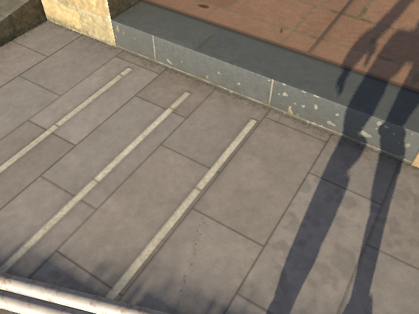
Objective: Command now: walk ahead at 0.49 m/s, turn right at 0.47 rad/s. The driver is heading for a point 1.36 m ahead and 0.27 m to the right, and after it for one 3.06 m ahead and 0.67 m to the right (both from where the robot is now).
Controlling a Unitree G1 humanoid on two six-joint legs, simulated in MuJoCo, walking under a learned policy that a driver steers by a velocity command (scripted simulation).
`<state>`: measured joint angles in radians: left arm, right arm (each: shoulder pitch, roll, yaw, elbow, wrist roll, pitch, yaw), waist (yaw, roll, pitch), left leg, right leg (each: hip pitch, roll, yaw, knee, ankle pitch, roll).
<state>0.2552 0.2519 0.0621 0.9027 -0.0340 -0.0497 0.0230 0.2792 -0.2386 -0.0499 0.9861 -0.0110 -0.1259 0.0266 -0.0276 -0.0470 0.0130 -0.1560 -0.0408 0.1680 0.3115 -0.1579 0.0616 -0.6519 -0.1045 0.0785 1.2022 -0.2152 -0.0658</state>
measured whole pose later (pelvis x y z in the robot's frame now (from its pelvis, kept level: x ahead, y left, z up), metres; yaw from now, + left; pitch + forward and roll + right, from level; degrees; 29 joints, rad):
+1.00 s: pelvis +0.47 -0.14 +0.05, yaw -25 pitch +1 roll -1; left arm -0.03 0.22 0.05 0.58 -0.02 -0.07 -0.05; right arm 0.56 -0.17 -0.02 1.00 0.01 -0.11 -0.01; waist -0.14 -0.04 0.02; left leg 0.00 0.02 0.07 0.33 -0.33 0.03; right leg -0.65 -0.03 0.03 0.73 0.10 -0.06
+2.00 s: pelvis +1.00 -0.34 +0.00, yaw +5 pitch +3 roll -1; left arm 0.07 0.29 0.04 0.73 0.01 -0.09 0.01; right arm 0.29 -0.28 -0.07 0.69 0.01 -0.04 0.00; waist -0.05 -0.03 0.02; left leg -0.22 -0.11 -0.12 0.39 -0.21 0.08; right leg -0.67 -0.08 0.10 0.80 -0.12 0.07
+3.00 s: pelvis +1.39 -0.27 +0.01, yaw -2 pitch +1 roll -1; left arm 0.03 0.10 -0.05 0.48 -0.01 0.03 0.02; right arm 0.41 -0.18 -0.01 0.90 -0.01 0.05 -0.07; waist -0.01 0.00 0.06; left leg -0.11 0.09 0.19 0.33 -0.22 -0.01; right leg -1.19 -0.04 -0.03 1.91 -0.42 0.04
